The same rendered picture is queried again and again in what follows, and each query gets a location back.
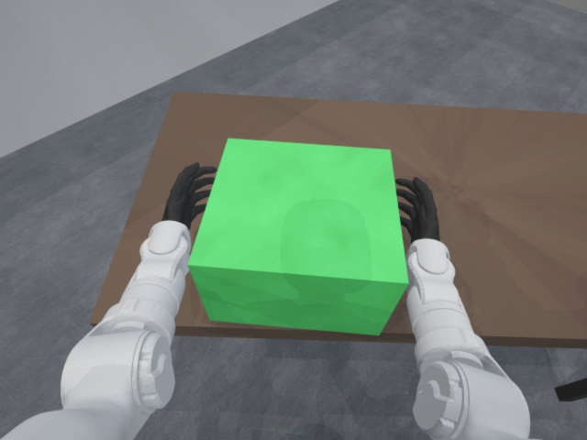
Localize robot right upper arm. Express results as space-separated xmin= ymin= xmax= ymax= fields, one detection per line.
xmin=413 ymin=359 xmax=541 ymax=440

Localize right robot forearm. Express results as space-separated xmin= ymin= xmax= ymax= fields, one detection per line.
xmin=405 ymin=238 xmax=530 ymax=437

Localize carton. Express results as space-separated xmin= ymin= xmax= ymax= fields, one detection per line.
xmin=188 ymin=138 xmax=409 ymax=336

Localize left robot forearm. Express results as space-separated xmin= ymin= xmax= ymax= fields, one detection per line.
xmin=61 ymin=221 xmax=192 ymax=406

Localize robot left upper arm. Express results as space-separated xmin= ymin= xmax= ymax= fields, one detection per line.
xmin=0 ymin=330 xmax=175 ymax=440

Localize table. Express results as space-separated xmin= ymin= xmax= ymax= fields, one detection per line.
xmin=89 ymin=92 xmax=587 ymax=402

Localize robot right hand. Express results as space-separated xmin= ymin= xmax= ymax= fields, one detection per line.
xmin=395 ymin=177 xmax=440 ymax=244

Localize robot left hand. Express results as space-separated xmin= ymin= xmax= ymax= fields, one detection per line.
xmin=161 ymin=162 xmax=217 ymax=230

